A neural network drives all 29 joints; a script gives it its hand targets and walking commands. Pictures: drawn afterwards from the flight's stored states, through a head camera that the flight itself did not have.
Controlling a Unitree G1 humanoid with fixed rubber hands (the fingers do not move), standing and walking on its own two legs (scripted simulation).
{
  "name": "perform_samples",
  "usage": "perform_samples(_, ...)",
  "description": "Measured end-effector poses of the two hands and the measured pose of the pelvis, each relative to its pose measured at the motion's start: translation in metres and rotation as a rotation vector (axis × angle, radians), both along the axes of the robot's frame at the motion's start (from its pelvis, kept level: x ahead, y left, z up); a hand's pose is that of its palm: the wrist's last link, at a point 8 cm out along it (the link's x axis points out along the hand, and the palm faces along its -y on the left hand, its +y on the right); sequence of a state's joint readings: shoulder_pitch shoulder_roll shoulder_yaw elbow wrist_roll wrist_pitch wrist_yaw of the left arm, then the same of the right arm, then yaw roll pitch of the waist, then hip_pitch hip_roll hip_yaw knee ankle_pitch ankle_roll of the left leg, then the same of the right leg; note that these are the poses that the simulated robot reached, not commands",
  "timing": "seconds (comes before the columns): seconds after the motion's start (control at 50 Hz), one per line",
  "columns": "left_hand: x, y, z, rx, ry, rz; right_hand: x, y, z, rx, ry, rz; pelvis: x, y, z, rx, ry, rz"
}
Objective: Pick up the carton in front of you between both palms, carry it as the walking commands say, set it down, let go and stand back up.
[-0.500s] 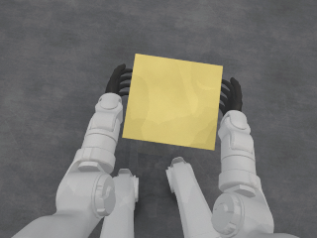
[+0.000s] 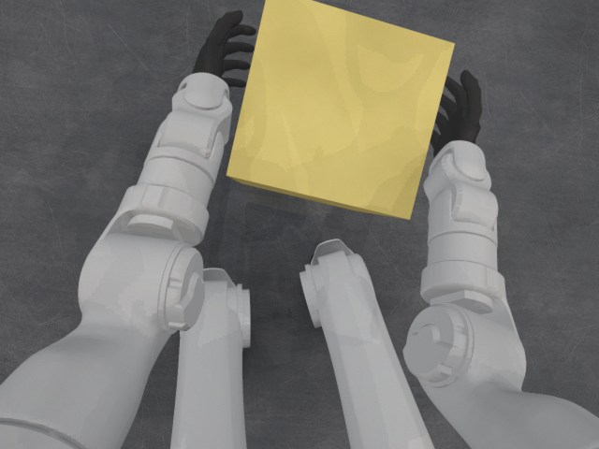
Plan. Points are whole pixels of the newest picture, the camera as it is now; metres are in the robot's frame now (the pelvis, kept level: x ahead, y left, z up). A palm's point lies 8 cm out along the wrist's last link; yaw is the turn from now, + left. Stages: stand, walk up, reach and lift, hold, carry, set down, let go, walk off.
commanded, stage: set down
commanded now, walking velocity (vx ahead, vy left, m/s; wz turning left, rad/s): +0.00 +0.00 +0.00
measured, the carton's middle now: (323, 129) +0.47 -0.12 -0.21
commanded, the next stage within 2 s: none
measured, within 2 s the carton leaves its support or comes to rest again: rests again in 0.98 s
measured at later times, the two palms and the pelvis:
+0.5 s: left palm (227, 88) +0.55 +0.01 -0.22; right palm (424, 148) +0.42 -0.27 -0.21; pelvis +0.00 +0.00 -0.07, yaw +0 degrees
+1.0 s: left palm (223, 98) +0.55 +0.02 -0.25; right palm (411, 156) +0.42 -0.26 -0.24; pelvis +0.00 +0.01 -0.07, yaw -1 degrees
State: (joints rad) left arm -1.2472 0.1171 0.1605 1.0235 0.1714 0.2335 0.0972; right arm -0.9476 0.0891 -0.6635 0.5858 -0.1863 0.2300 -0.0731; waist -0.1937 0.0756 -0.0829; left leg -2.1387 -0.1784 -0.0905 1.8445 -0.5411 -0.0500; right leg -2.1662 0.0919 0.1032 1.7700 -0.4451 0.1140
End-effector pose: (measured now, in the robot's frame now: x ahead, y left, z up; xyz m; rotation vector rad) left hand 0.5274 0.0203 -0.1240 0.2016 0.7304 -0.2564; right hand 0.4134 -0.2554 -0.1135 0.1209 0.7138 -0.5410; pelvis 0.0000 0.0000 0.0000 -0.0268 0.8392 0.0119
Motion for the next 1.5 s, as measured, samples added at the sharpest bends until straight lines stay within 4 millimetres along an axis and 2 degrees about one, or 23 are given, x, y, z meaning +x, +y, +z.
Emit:
perform_samples(0.26, 0.016, -0.019, -0.075, 0.034, 0.020, -0.061, 0.002, -0.013, -0.079, 0.001, 0.040, -0.027, -0.011, -0.002, -0.051, -0.005, -0.014, 0.002)
perform_samples(0.34, 0.017, -0.020, -0.090, 0.033, 0.026, -0.064, 0.003, -0.014, -0.093, -0.002, 0.055, -0.029, -0.011, -0.004, -0.059, -0.005, -0.046, 0.022)
perform_samples(0.52, 0.023, -0.015, -0.099, 0.036, 0.028, -0.076, 0.008, -0.010, -0.099, 0.008, 0.059, -0.021, -0.004, 0.001, -0.066, -0.025, -0.048, 0.018)
perform_samples(0.68, 0.023, -0.012, -0.104, 0.042, 0.042, -0.086, 0.005, -0.007, -0.105, 0.011, 0.080, -0.001, -0.003, 0.008, -0.068, -0.036, -0.042, 0.019)
perform_samples(1.06, 0.018, -0.005, -0.134, 0.041, 0.071, -0.109, 0.003, -0.005, -0.133, 0.017, 0.119, 0.037, -0.003, 0.014, -0.075, -0.042, -0.076, 0.015)
perform_samples(1.4, 0.021, -0.002, -0.137, 0.015, 0.059, -0.155, 0.004, -0.007, -0.137, 0.021, 0.096, 0.065, -0.008, 0.015, -0.083, -0.050, -0.099, 0.005)
perform_samples(1.5, 0.022, -0.002, -0.143, -0.024, 0.020, -0.149, -0.003, -0.009, -0.149, 0.020, 0.126, 0.064, -0.009, 0.014, -0.085, -0.049, -0.112, -0.001)
